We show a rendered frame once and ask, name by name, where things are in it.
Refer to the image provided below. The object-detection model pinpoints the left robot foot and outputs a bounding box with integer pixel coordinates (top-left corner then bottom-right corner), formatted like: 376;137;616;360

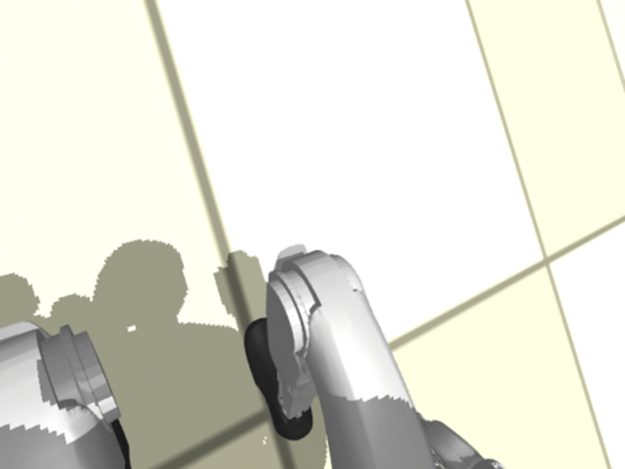
110;419;131;469

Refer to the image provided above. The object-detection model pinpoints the right robot foot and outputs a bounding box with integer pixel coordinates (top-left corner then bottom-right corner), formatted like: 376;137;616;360
244;318;313;441

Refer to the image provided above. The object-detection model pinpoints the right robot hand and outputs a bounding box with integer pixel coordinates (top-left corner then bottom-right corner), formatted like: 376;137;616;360
417;412;484;469

